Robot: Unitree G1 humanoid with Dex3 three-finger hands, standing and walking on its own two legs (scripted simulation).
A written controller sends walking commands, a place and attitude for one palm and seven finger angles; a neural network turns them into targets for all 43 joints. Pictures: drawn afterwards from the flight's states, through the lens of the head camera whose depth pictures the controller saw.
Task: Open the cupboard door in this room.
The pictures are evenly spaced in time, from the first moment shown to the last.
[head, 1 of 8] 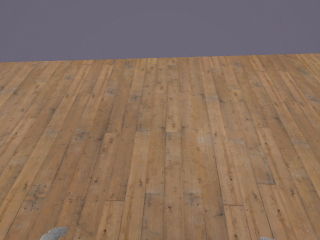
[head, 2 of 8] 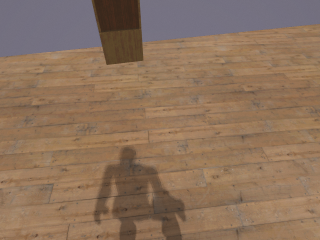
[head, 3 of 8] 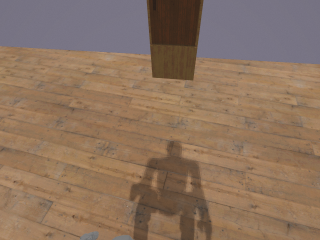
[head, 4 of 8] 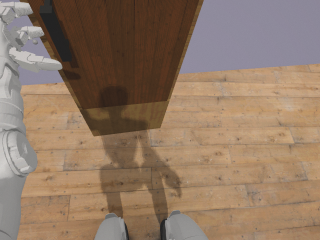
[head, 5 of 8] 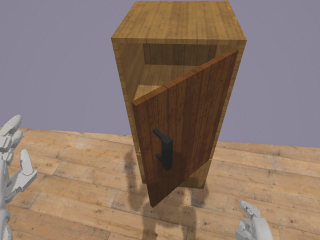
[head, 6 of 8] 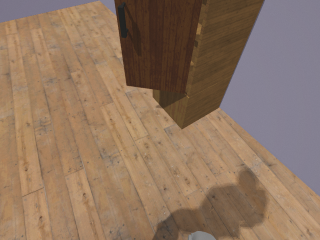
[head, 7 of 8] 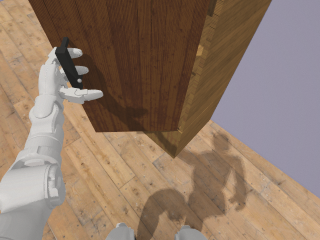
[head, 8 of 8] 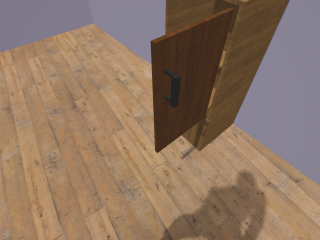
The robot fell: no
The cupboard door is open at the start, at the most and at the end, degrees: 0 91 91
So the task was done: yes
